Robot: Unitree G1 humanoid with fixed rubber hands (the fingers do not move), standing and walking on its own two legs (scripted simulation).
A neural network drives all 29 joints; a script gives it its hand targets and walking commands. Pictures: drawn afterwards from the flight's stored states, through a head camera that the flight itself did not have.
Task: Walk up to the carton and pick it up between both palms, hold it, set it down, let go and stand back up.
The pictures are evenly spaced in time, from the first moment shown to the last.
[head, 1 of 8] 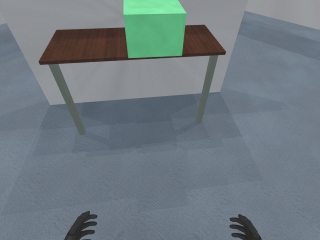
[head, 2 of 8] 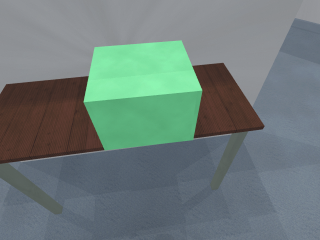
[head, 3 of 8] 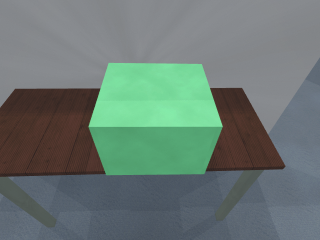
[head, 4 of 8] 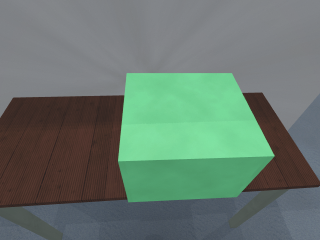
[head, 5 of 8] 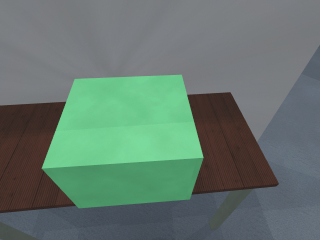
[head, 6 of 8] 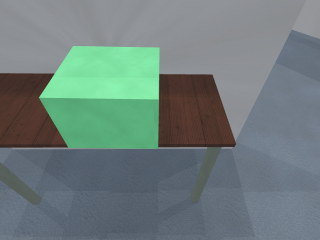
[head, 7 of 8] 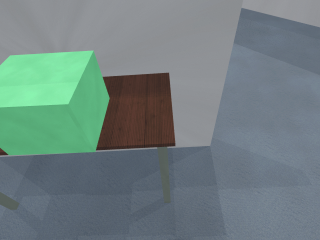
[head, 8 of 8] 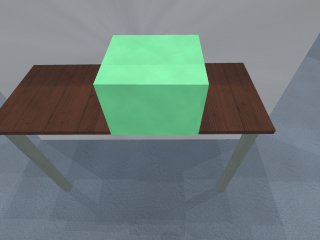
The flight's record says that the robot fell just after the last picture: no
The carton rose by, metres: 0.00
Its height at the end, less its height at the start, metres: +0.00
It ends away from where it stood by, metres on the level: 0.00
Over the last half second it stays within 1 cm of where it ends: yes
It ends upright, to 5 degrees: yes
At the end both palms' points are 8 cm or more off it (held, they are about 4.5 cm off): yes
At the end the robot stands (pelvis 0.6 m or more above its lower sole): yes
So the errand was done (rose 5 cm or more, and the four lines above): no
